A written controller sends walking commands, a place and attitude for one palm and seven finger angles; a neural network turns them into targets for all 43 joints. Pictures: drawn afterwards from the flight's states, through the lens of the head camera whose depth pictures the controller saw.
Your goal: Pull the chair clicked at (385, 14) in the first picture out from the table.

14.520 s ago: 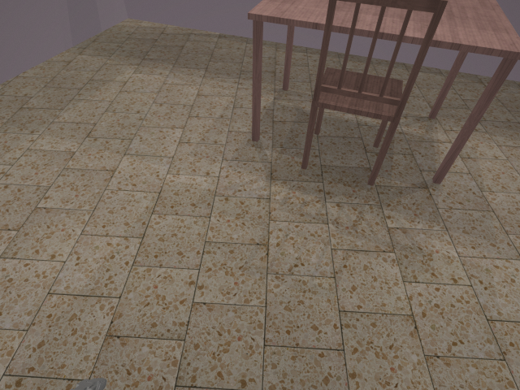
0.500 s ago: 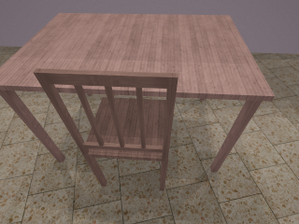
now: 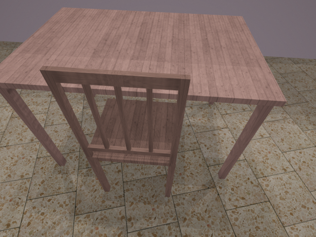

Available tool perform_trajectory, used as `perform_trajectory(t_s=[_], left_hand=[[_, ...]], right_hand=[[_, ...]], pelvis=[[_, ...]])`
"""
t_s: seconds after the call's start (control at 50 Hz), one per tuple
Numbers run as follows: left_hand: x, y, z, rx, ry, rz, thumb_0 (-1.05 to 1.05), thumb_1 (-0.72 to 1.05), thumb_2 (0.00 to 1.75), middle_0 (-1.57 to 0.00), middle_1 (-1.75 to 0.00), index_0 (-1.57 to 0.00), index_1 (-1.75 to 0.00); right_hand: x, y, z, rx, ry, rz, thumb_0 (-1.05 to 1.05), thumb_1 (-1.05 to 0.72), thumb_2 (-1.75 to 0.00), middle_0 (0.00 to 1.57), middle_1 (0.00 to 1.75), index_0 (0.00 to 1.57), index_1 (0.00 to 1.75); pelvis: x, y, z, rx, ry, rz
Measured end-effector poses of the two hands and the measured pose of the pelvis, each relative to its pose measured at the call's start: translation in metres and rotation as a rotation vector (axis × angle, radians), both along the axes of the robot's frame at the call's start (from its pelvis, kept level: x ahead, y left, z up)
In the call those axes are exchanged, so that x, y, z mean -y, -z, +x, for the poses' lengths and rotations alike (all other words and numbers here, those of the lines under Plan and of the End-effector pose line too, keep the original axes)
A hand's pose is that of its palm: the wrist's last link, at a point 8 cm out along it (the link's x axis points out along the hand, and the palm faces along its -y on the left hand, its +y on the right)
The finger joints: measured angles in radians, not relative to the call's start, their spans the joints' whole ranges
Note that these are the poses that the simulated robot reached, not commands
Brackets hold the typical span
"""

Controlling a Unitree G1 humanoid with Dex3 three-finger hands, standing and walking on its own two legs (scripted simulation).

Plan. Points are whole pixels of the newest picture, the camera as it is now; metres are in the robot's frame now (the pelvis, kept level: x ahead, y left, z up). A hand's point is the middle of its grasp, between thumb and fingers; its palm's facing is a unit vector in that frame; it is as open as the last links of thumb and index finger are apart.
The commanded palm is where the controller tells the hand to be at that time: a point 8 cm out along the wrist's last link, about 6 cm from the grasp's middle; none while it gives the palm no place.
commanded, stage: look again from close up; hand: left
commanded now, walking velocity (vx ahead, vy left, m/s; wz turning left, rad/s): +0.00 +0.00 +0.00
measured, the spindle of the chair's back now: (124, 122) +0.50 +0.15 -0.06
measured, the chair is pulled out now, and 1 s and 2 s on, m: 0.00 0.00 0.00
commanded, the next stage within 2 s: come to a stop and stand still in 0.80 s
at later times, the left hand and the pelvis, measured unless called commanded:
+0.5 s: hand out of the picture +0.01 +0.16 -0.18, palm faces +0.01 -0.98 -0.18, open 7.3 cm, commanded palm none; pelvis +0.02 -0.01 +0.00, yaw +0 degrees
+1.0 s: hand out of the picture +0.00 +0.16 -0.17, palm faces +0.02 -0.98 -0.20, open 7.4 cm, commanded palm none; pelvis +0.02 -0.01 +0.00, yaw +1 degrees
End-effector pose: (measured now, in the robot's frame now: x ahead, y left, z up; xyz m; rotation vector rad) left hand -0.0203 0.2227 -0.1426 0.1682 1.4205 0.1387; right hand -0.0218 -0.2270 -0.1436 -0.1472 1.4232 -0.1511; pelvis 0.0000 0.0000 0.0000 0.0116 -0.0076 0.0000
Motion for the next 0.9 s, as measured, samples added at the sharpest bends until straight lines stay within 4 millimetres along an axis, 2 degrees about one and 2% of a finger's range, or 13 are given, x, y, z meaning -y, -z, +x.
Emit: perform_trajectory(t_s=[0.08, 0.2, 0.4, 0.56, 0.9], left_hand=[[0.005, 0.001, -0.002, -0.014, -0.008, -0.009, 0.0, 0.91, 0.9, -0.2, -0.29, -0.2, -0.3], [0.012, 0.003, 0.006, -0.002, -0.013, -0.02, 0.0, 0.91, 0.9, -0.2, -0.29, -0.2, -0.3], [0.016, 0.004, 0.023, 0.033, -0.011, -0.024, 0.0, 0.91, 0.9, -0.2, -0.29, -0.2, -0.3], [0.013, 0.002, 0.026, 0.03, -0.012, -0.015, 0.0, 0.91, 0.9, -0.2, -0.29, -0.2, -0.3], [0.016, -0.001, 0.022, 0.017, -0.021, -0.007, 0.0, 0.91, 0.9, -0.2, -0.29, -0.2, -0.3]], right_hand=[[-0.003, 0.001, 0.009, 0.008, -0.005, 0.006, 0.0, -0.91, -0.89, 0.2, 0.3, 0.19, 0.3], [-0.007, 0.002, 0.031, 0.046, -0.016, 0.015, 0.01, -0.91, -0.89, 0.2, 0.3, 0.2, 0.3], [0.001, -0.001, 0.052, 0.083, -0.023, -0.005, 0.01, -0.92, -0.89, 0.2, 0.3, 0.2, 0.3], [0.003, -0.001, 0.054, 0.073, -0.023, -0.005, 0.01, -0.92, -0.89, 0.2, 0.3, 0.2, 0.3], [0.001, 0.001, 0.043, 0.038, -0.018, 0.013, 0.0, -0.92, -0.89, 0.2, 0.3, 0.2, 0.3]], pelvis=[[0.001, 0.0, 0.003, 0.002, -0.001, 0.0], [0.002, -0.001, 0.008, 0.004, -0.001, 0.0], [0.005, -0.001, 0.015, 0.005, -0.002, 0.001], [0.007, -0.002, 0.019, 0.003, -0.003, 0.001], [0.01, -0.003, 0.02, 0.009, -0.006, 0.004]])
